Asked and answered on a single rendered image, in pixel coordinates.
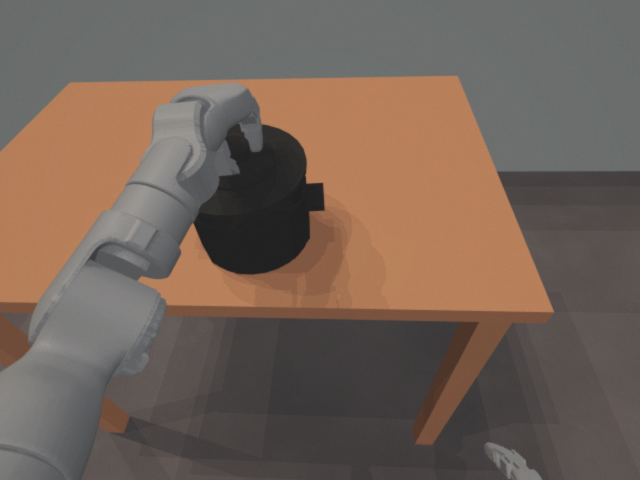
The knob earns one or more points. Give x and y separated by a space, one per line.
239 148

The left robot forearm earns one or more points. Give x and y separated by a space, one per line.
140 235

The table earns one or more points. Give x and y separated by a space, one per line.
417 225

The robot left upper arm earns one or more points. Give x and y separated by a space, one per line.
51 399

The right robot hand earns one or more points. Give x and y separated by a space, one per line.
512 465

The pot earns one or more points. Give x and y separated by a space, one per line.
264 242

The left robot hand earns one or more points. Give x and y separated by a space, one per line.
239 106

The lid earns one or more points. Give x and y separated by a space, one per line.
266 180

